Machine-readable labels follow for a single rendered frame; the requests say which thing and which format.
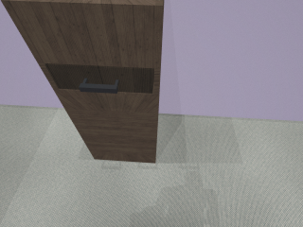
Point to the drawer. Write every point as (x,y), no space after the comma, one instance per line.
(130,79)

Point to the handle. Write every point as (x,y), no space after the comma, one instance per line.
(99,88)

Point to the cabinet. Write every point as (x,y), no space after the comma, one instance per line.
(119,33)

